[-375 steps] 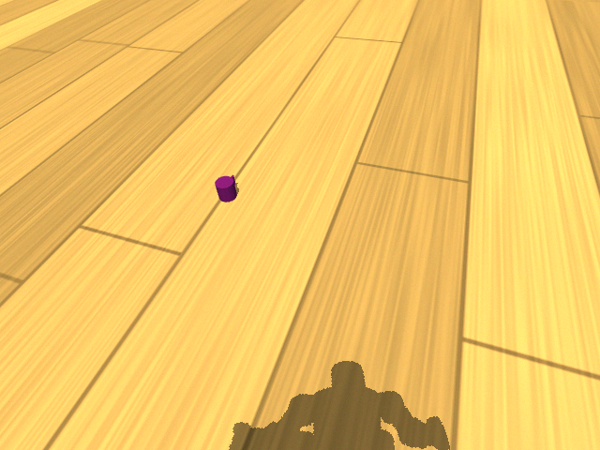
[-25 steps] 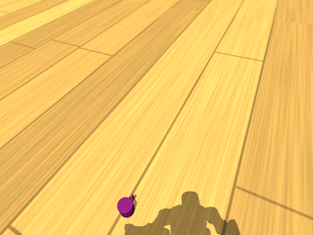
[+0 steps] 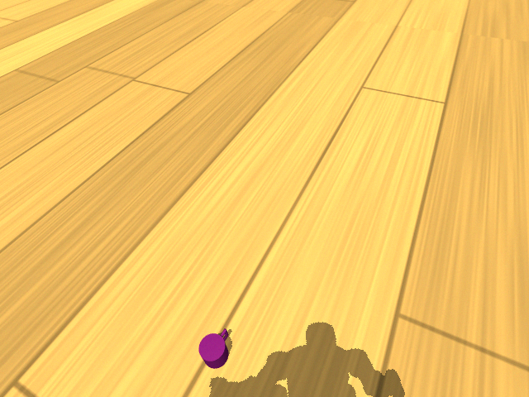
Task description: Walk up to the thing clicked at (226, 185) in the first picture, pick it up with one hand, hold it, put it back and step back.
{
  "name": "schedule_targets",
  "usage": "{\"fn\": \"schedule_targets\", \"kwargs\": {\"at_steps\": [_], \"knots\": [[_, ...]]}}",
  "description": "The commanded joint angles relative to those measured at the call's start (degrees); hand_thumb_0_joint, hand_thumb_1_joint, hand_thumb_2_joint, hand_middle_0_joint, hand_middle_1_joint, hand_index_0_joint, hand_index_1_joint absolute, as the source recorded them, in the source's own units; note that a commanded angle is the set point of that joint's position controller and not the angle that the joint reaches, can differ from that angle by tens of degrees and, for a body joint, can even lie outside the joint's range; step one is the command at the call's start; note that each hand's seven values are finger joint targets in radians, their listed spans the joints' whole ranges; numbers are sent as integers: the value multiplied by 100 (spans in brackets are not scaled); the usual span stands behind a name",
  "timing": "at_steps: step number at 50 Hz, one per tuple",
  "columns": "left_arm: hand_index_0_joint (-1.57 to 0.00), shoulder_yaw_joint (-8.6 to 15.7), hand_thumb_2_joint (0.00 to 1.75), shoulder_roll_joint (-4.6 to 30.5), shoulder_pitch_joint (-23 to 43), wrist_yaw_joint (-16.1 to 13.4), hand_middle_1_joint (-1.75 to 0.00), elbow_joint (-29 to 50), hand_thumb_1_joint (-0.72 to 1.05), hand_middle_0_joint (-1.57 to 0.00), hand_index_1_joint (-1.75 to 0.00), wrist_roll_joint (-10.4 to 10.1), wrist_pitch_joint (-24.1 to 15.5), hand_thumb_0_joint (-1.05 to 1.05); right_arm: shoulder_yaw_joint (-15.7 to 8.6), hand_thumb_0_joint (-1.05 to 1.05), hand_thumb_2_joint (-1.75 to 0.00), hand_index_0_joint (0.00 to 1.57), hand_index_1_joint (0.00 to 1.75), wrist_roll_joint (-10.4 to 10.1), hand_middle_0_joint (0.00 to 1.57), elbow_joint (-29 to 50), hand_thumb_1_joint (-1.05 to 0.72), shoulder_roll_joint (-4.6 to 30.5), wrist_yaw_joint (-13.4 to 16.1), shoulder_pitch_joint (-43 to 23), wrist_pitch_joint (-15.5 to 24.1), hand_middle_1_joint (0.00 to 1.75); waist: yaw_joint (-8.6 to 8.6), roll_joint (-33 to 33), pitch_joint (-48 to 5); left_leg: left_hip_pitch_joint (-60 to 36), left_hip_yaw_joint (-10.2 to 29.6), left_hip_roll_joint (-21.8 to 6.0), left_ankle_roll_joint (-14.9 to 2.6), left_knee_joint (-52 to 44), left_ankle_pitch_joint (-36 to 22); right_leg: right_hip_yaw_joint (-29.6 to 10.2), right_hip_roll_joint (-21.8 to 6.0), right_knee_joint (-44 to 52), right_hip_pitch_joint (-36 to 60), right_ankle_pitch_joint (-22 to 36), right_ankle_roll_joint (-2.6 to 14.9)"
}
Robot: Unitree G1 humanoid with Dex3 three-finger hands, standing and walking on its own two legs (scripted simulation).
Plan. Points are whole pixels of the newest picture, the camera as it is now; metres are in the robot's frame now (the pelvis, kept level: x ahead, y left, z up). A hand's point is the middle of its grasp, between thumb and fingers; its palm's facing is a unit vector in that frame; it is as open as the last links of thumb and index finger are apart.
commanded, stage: stand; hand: left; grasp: from above
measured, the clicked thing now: (216, 346) +0.43 +0.24 -0.74
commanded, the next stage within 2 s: rise first in 0.78 s
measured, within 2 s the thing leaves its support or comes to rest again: neither
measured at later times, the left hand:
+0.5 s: hand out of the picture +0.07 +0.26 -0.16, palm faces -0.03 -0.94 -0.35, open 7.4 cm
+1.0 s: hand out of the picture +0.10 +0.25 -0.16, palm faces +0.03 -0.94 -0.33, open 7.8 cm
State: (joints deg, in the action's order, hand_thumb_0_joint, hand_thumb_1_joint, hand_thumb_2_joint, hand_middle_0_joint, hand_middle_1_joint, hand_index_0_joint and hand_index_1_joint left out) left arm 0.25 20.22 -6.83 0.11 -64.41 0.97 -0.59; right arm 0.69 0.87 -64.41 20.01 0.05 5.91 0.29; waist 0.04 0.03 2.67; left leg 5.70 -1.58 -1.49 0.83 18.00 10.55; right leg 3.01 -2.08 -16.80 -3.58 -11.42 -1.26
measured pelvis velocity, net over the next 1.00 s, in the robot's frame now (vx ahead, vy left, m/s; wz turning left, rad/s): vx -0.02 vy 0.00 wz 0.01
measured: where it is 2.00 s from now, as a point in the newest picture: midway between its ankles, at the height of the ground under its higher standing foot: outside the picture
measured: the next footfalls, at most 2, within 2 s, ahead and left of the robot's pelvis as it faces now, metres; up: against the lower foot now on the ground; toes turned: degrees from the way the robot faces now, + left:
none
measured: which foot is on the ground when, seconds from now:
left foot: down 0.00-1.00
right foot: down 0.00-1.00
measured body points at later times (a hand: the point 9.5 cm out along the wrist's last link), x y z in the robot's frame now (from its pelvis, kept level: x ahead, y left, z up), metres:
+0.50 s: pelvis +0.00 +0.00 +0.00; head +0.01 +0.00 +0.45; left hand +0.07 +0.30 -0.13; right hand +0.07 -0.30 -0.13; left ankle -0.01 +0.13 -0.75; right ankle -0.03 -0.13 -0.75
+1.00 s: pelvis -0.02 +0.00 -0.01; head +0.02 +0.00 +0.44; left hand +0.10 +0.30 -0.14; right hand +0.07 -0.29 -0.13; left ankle -0.01 +0.13 -0.75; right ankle -0.03 -0.13 -0.75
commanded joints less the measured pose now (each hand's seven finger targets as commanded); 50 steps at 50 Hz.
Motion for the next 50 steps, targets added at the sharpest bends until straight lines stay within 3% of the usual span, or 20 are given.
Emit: {"fn": "schedule_targets", "kwargs": {"at_steps": [1,13,28,35,43,44,45,46,47,48,49,50], "knots": [[-20,233,90,1189,169,-64,-30,300,90,-20,-30,-31,-84,0,-262,0,-90,20,30,-26,20,332,-90,1243,63,-207,139,30,18,26,-423,-157,509,-692,-161,-183,-1351,-466,-664,181,-59,1117,195],[-20,236,90,1202,190,-67,-30,311,90,-20,-30,-21,-93,0,-267,0,-90,20,30,-27,20,332,-90,1241,58,-173,138,30,-5,10,-387,-101,503,-668,-169,-207,-1142,-494,-680,207,-64,983,187],[-20,223,90,1225,162,-67,-30,335,90,-20,-30,-34,-94,0,-283,0,-90,20,30,-31,20,329,-90,1230,56,-178,148,30,14,-28,-412,-158,502,-683,-172,-182,-1369,-477,-665,155,-59,1108,201],[-20,218,90,1191,144,-58,-30,320,90,-20,-30,-24,-103,0,-279,0,-90,20,30,-29,20,318,-90,1223,42,-146,137,30,-22,17,-309,-20,500,-640,-169,-239,-961,-529,-667,295,-92,867,193],[-20,222,90,1212,134,-67,-30,326,90,-20,-30,-17,-109,0,-284,0,-90,20,30,-29,20,327,-90,1240,45,-157,134,30,-3,12,-346,-43,531,-664,-183,-230,-978,-503,-662,272,-89,857,183],[-16,221,98,1224,150,-65,-38,335,82,-16,-38,-6,-110,0,-275,0,-92,20,30,-23,20,330,-94,1213,45,-172,133,30,-6,-5,-346,-24,528,-665,-182,-234,-974,-493,-661,258,-93,875,183],[-14,213,102,285,2160,-152,-46,2345,74,-18,-46,-350,-653,0,-29,0,-93,20,30,-435,20,1953,-102,281,166,-80,412,30,-678,188,174,597,-175,155,-132,102,-73,-147,160,-163,-1459,445,153],[-16,323,97,522,2697,-195,-54,1967,66,-19,-54,-341,-600,0,-87,0,-91,20,30,-434,20,1603,-94,452,220,271,386,30,-524,145,-117,547,-153,170,-140,189,17,-93,127,-230,-1189,331,164],[-14,592,96,921,1655,-200,-62,961,58,-16,-62,-243,-380,0,-191,0,-91,20,30,-462,20,1627,-94,627,284,525,307,30,-386,-204,-65,700,-144,148,-147,289,34,-17,191,-281,-1216,178,182],[-11,710,95,1086,1497,-122,-70,592,50,-11,-70,-112,-279,0,-275,0,-90,20,30,-413,20,1707,-91,639,285,600,272,30,-320,-382,-298,902,-116,168,-169,577,-35,-9,191,-475,-1306,162,188],[-9,797,98,1287,1871,-56,-78,705,42,-8,-78,-21,-260,0,-296,0,-91,20,30,-400,20,1869,-93,620,300,659,278,30,-270,-357,-516,1022,-91,164,-179,797,-152,-19,199,-704,-1405,285,195],[-10,1019,95,1500,1769,-9,-86,604,34,-7,-86,147,-291,0,-422,0,-91,20,30,-308,20,1977,-94,640,309,704,313,30,-165,-217,-954,1032,-76,158,-154,981,-280,-48,178,-953,-1398,432,209]]}}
